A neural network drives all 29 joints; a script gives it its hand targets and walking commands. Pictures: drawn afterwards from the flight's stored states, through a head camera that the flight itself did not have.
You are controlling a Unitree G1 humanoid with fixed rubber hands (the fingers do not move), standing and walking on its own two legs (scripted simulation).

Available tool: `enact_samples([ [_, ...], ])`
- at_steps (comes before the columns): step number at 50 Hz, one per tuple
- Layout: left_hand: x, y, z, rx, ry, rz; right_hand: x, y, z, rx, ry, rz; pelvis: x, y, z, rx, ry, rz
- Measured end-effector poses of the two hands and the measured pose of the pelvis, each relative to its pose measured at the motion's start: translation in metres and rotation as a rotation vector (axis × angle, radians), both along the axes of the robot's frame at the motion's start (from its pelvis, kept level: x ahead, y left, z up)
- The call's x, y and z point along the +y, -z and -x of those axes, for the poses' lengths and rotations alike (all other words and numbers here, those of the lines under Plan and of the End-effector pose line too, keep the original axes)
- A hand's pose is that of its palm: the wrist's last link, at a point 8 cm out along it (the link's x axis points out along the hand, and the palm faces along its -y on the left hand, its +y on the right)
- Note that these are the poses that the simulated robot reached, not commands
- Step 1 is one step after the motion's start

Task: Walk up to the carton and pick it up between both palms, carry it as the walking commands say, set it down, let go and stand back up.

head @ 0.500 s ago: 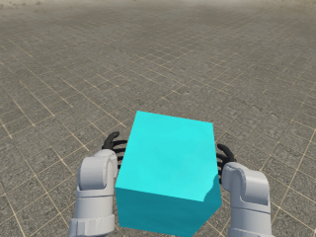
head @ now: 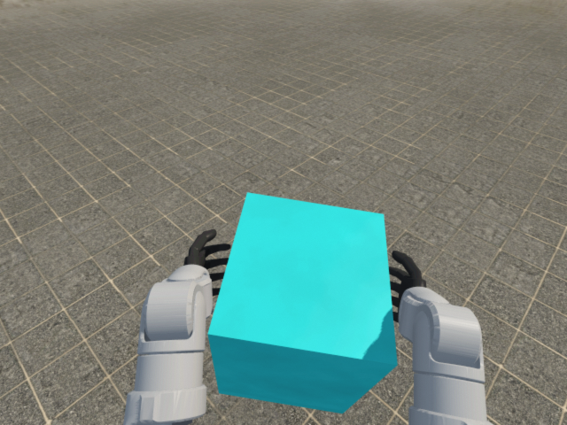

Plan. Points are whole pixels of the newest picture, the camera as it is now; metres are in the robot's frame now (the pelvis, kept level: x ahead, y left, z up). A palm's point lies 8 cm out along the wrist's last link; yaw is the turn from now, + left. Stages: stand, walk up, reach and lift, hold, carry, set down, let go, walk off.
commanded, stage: carry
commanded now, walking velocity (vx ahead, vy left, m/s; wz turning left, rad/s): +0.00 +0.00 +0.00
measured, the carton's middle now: (297, 308) +0.31 +0.00 +0.02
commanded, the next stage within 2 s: none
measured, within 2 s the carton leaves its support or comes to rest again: neither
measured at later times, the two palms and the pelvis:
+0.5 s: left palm (198, 282) +0.31 +0.14 +0.09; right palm (410, 303) +0.29 -0.15 +0.08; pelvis +0.00 +0.00 +0.00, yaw +0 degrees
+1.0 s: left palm (197, 287) +0.30 +0.14 +0.09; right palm (410, 307) +0.29 -0.15 +0.08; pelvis -0.01 +0.00 +0.00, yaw +0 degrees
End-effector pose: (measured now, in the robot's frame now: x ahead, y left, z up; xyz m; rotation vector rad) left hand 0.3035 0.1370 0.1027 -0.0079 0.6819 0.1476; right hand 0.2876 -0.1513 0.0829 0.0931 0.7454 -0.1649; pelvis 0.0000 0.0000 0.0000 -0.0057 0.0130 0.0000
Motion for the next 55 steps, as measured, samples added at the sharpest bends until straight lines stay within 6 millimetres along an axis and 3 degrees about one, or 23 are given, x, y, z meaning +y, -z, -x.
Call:
enact_samples([
  [55,0.000,0.013,0.004,-0.036,0.014,0.000,-0.001,0.007,0.002,-0.036,-0.007,0.027,0.001,0.000,0.009,-0.012,0.000,0.001],
])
